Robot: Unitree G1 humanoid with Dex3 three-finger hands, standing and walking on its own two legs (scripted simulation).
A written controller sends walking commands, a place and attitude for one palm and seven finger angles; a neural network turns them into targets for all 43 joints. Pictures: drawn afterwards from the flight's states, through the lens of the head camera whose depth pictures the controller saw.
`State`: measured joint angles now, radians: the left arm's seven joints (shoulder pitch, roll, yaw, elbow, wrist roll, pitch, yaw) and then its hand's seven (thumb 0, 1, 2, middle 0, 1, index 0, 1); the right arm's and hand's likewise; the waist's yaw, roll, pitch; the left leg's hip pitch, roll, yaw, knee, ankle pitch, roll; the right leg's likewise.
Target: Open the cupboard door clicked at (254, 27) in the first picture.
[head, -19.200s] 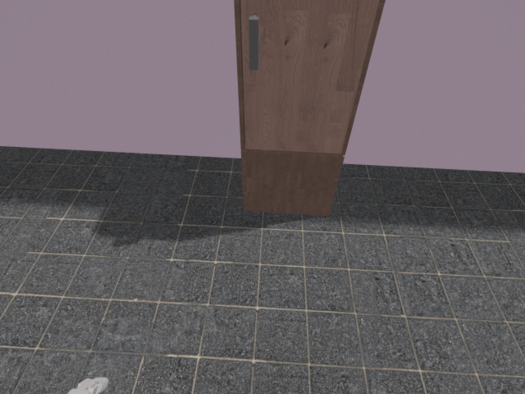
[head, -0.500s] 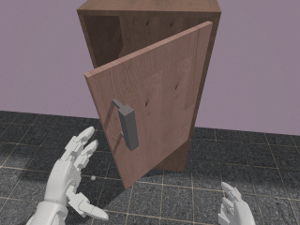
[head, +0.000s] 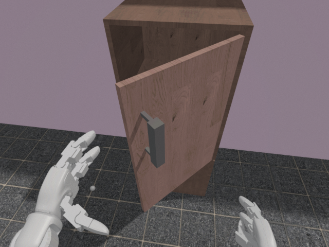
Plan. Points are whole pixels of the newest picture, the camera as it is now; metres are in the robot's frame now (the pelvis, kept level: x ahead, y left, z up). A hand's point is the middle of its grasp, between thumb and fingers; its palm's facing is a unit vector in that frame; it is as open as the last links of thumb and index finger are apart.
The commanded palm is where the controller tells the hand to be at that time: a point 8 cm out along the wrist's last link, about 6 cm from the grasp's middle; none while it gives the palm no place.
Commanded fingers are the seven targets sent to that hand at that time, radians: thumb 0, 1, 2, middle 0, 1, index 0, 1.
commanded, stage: draw the hand back to the body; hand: left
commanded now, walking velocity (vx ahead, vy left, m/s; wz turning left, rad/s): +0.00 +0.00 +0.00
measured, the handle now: (151, 139) +0.34 +0.08 +0.11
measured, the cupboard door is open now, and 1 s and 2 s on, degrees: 47 47 47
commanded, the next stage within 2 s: step back with the hand held close in 1.10 s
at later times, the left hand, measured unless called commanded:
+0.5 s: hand (58, 168) +0.21 +0.23 +0.16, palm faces +0.36 -0.85 -0.39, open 11.8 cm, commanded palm +0.16 +0.28 +0.17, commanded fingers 0.00 0.55 0.75 -0.19 -0.30 -0.19 -0.30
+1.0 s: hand (51, 163) +0.21 +0.25 +0.16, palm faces +0.43 -0.82 -0.39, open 7.5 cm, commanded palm +0.17 +0.29 +0.19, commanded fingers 0.00 0.90 0.90 -0.20 -0.30 -0.20 -0.30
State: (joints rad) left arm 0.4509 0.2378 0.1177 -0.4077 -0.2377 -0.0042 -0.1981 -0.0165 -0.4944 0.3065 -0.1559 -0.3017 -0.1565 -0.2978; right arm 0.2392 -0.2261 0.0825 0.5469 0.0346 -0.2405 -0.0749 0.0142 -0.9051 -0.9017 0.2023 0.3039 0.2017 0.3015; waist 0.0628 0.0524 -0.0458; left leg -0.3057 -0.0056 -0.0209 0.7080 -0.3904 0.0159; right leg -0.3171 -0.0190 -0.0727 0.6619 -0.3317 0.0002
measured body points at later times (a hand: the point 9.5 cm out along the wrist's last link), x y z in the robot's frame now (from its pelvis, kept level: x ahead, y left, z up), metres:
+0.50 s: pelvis +0.02 +0.00 +0.02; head +0.00 -0.02 +0.47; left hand +0.18 +0.27 +0.18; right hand +0.20 -0.21 -0.06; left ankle -0.01 +0.11 -0.72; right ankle +0.01 -0.12 -0.72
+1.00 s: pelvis +0.02 -0.01 +0.03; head +0.00 -0.03 +0.47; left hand +0.19 +0.29 +0.19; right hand +0.21 -0.23 -0.06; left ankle -0.01 +0.11 -0.72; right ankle +0.01 -0.12 -0.72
